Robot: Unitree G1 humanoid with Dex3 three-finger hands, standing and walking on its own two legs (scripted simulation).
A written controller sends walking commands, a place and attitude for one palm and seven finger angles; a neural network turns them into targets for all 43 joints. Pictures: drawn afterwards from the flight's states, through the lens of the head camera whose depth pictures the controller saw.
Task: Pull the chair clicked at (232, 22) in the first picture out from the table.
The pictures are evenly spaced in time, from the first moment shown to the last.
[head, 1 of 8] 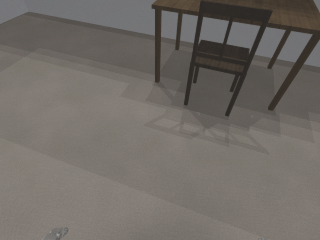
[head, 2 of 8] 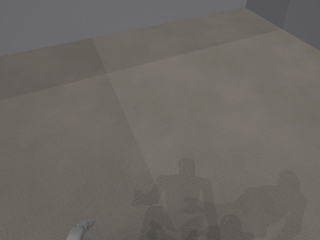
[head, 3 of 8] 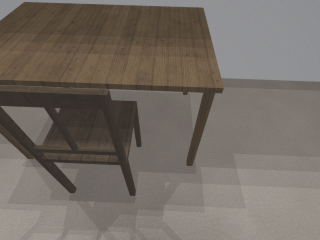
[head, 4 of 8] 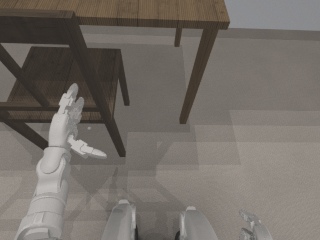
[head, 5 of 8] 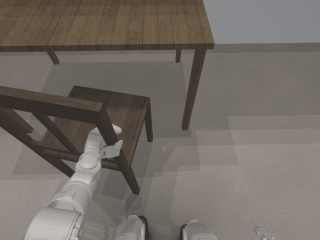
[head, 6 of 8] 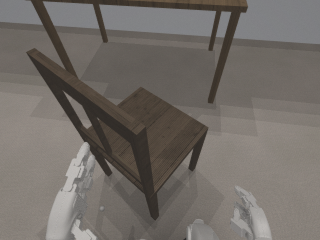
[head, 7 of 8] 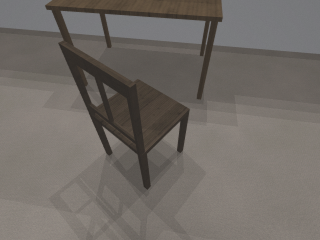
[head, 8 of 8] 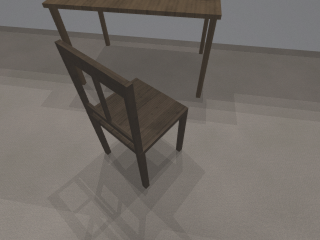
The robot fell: no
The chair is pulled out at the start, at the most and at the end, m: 0.00 0.59 0.59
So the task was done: yes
